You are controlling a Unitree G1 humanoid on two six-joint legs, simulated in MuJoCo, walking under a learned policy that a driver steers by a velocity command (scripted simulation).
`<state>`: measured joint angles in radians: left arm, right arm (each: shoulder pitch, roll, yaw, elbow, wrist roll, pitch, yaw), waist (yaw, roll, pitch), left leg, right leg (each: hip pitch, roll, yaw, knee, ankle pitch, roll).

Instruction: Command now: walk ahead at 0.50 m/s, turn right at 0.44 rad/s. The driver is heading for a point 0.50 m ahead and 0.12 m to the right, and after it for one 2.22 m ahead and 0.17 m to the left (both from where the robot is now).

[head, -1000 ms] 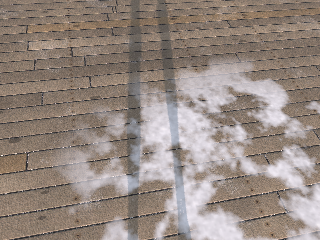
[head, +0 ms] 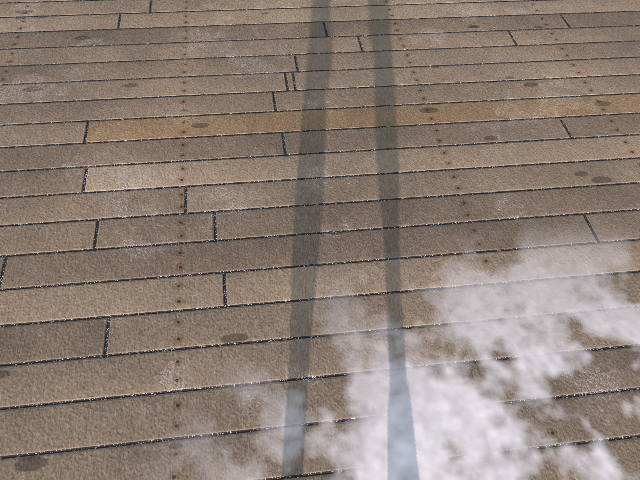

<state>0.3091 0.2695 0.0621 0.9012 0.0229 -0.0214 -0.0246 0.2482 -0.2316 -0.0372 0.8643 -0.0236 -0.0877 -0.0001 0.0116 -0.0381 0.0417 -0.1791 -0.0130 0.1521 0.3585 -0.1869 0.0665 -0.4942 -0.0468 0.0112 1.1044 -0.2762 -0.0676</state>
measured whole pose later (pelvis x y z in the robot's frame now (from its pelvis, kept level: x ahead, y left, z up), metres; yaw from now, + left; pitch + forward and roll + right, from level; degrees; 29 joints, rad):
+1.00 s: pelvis +0.55 -0.10 -0.02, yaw -9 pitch +0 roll +0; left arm 0.31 0.24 0.02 0.91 0.02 -0.08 0.01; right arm 0.19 -0.27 -0.06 0.83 -0.01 -0.04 0.02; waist 0.01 -0.01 0.06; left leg -0.36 -0.11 0.06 0.54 -0.18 0.13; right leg -0.28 0.03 -0.02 1.21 -0.37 -0.05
